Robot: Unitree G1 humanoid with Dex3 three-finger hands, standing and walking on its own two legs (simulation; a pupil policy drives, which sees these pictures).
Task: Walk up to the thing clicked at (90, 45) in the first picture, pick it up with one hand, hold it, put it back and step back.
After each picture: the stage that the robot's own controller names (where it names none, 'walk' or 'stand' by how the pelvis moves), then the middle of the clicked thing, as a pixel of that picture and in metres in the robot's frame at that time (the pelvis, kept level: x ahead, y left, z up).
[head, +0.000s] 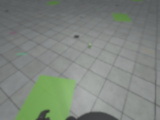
stand; (89, 46) +1.67 +0.01 -0.72
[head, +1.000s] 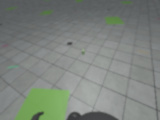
walk; (83, 52) +1.53 +0.26 -0.70
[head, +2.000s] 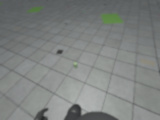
walk; (75, 65) +0.99 +0.33 -0.72
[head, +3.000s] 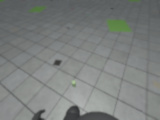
walk; (73, 83) +0.61 +0.26 -0.71
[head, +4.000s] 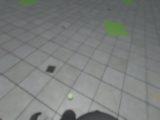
stand; (70, 97) +0.39 +0.18 -0.70
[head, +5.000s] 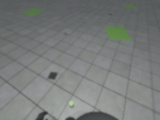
stand; (71, 104) +0.34 +0.19 -0.72
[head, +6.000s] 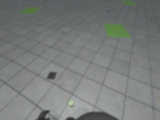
stand; (71, 104) +0.33 +0.20 -0.72
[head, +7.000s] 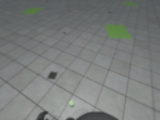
stand; (71, 103) +0.34 +0.20 -0.73
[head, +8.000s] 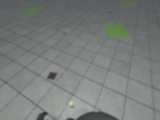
stand; (71, 104) +0.33 +0.20 -0.73
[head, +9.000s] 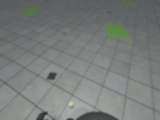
go down; (71, 104) +0.32 +0.20 -0.73
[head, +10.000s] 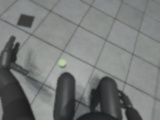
go down; (62, 63) +0.42 +0.21 -0.33
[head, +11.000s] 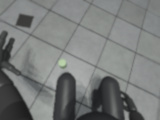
approach; (62, 64) +0.41 +0.22 -0.31
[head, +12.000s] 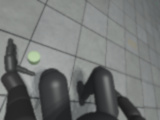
close in; (34, 58) +0.41 +0.26 -0.22
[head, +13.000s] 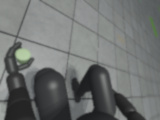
close; (23, 57) +0.40 +0.27 -0.22
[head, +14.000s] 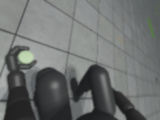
lift; (25, 58) +0.39 +0.26 -0.23
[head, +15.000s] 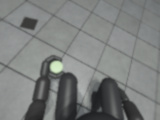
lift; (56, 68) +0.32 +0.24 -0.06
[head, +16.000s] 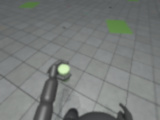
hold; (64, 73) +0.33 +0.17 +0.06
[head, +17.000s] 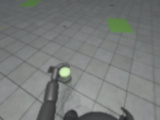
hold; (66, 76) +0.33 +0.17 +0.02
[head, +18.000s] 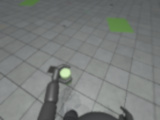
hold; (66, 77) +0.32 +0.17 +0.01
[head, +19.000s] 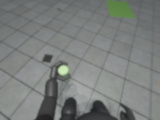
crouch; (64, 73) +0.35 +0.17 -0.04
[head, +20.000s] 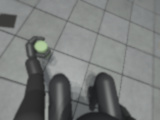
lower; (43, 50) +0.47 +0.26 -0.09
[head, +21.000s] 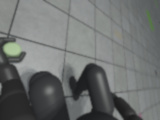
lower; (13, 52) +0.43 +0.28 -0.23
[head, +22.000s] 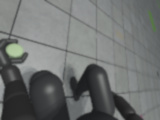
lower; (16, 53) +0.42 +0.28 -0.23
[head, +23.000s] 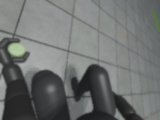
lower; (18, 52) +0.42 +0.29 -0.22
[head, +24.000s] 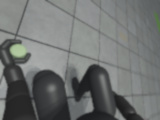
lower; (19, 53) +0.42 +0.29 -0.22
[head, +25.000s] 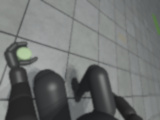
open; (24, 56) +0.41 +0.27 -0.23
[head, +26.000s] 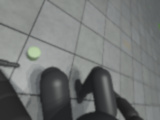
stand; (33, 54) +0.41 +0.26 -0.23
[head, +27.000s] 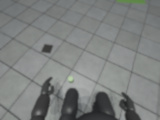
walk; (70, 79) +0.41 +0.18 -0.53
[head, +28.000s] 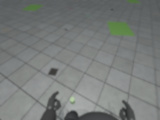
stand; (72, 100) +0.37 +0.18 -0.67
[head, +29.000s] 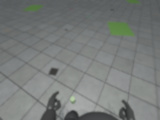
stand; (72, 100) +0.37 +0.18 -0.67
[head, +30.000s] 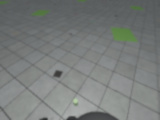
stand; (75, 102) +0.39 +0.15 -0.72
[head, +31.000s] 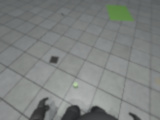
walk; (75, 85) +0.45 +0.13 -0.70
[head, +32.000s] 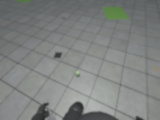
walk; (77, 74) +0.68 +0.20 -0.70
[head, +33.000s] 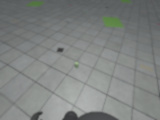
stand; (76, 65) +1.00 +0.22 -0.70
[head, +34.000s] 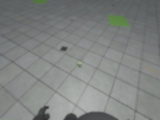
stand; (79, 64) +0.98 +0.17 -0.72
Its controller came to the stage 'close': yes
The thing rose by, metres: 0.72
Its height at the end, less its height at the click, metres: +0.00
